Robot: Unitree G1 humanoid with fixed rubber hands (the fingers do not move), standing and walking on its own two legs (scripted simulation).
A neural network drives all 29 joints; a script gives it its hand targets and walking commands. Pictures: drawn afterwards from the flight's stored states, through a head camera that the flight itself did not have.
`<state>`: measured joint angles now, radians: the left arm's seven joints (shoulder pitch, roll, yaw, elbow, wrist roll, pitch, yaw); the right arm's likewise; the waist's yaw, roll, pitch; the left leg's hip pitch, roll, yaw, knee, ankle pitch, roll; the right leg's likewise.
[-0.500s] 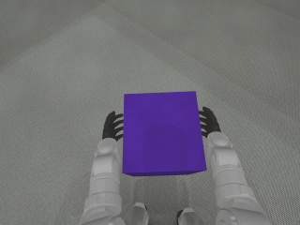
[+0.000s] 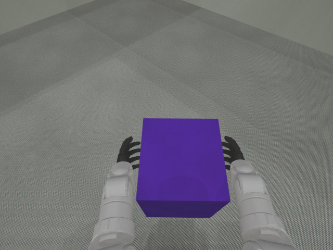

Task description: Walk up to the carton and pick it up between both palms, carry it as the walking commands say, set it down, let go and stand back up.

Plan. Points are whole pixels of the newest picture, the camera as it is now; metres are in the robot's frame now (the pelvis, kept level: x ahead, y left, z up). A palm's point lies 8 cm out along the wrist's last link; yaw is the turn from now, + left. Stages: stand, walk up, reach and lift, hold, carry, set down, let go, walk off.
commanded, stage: reach and lift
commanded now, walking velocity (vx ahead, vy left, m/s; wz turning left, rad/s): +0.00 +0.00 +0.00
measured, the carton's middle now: (179, 172) +0.34 +0.03 -0.08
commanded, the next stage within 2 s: hold in 1.86 s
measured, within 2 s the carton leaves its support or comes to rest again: neither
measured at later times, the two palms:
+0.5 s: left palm (120, 162) +0.29 +0.16 +0.05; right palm (246, 164) +0.31 -0.13 +0.05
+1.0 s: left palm (128, 154) +0.31 +0.15 +0.06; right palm (256, 163) +0.31 -0.14 +0.06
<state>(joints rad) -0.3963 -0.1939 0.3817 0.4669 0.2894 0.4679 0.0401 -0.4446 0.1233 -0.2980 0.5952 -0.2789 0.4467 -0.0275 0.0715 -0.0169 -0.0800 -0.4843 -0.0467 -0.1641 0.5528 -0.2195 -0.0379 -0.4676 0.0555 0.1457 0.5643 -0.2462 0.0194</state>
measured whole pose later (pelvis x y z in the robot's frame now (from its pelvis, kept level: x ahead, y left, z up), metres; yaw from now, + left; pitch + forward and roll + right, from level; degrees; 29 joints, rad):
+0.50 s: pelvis +0.01 -0.01 +0.01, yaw +0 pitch -3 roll +0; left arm -0.33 -0.17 0.28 0.34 0.26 0.71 0.04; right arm -0.33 0.14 -0.22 0.41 -0.25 0.68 -0.04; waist 0.07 0.00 -0.04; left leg -0.17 -0.03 -0.17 0.42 -0.20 -0.04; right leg -0.15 0.05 0.13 0.43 -0.22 0.00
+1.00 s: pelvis +0.01 +0.00 +0.02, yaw +0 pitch -5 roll +0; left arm -0.34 -0.18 0.25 0.32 0.28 0.76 0.04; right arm -0.34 0.14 -0.24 0.35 -0.27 0.76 -0.02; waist 0.00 -0.02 -0.01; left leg -0.10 -0.04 -0.16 0.38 -0.19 -0.02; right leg -0.07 0.03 0.13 0.38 -0.21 0.02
